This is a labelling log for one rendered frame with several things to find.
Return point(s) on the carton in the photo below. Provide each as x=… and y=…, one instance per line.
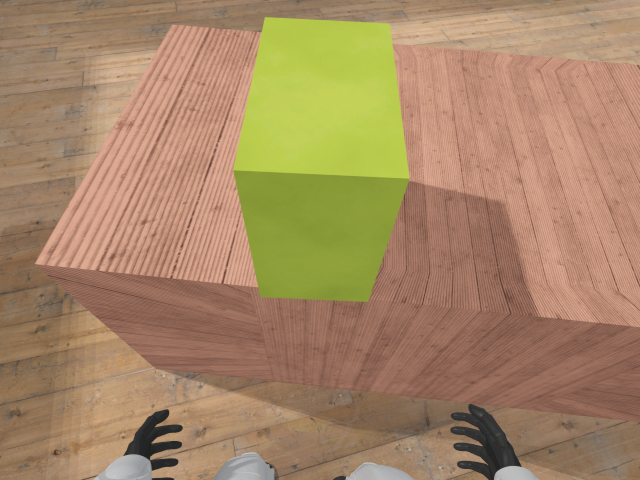
x=321, y=167

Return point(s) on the robot left hand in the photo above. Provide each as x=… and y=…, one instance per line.
x=147, y=433

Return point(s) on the pedestal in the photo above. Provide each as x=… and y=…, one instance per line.
x=511, y=277

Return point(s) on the robot left forearm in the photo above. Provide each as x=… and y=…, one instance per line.
x=128, y=467

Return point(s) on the robot left thigh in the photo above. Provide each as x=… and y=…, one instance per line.
x=248, y=467

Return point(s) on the right robot shin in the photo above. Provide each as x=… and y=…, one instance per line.
x=363, y=465

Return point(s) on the robot right hand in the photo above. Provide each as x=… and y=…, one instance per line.
x=497, y=451

